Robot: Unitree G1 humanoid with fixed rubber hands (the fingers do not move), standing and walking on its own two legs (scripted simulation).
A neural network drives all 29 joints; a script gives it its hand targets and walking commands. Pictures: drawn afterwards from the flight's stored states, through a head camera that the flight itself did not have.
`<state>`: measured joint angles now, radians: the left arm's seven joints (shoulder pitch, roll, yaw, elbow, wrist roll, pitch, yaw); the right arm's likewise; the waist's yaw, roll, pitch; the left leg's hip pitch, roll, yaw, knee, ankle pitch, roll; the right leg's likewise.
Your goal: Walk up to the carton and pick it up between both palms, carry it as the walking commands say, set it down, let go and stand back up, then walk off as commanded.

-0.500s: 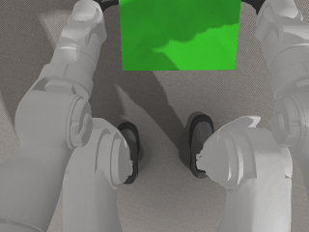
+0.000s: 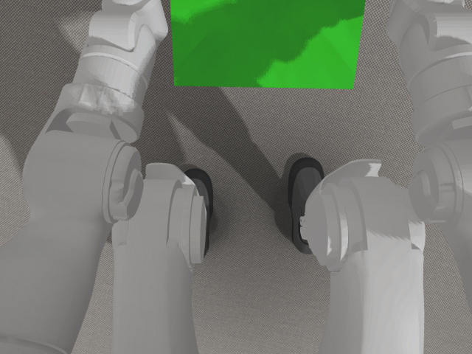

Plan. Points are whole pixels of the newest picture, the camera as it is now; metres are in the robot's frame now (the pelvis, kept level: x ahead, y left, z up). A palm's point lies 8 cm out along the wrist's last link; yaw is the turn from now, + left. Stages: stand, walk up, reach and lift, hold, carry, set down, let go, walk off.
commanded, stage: reach and lift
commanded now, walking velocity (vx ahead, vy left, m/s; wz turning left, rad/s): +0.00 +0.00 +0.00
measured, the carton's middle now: out of the picture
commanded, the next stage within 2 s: none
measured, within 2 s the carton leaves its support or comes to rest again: neither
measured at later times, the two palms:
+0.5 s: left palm out of the picture +0.56 +0.12 -0.11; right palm out of the picture +0.55 -0.19 -0.11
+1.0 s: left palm out of the picture +0.54 +0.12 -0.04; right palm out of the picture +0.53 -0.19 -0.04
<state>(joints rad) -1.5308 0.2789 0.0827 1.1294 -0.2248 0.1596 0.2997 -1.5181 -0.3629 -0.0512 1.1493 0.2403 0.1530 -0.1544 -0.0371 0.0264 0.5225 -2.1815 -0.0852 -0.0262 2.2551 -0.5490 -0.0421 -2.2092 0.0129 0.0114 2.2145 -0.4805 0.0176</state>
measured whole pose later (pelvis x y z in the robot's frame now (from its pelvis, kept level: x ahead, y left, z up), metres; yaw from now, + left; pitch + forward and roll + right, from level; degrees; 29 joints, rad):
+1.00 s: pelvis -0.02 +0.00 +0.07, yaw +0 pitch +24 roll +0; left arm -1.40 0.14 0.34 0.70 0.02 0.37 0.28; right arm -1.37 -0.23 -0.32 0.69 0.03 0.39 -0.21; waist -0.03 0.01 0.52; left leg -1.95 -0.11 -0.04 2.05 -0.52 -0.06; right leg -1.98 0.08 0.05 2.01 -0.45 0.06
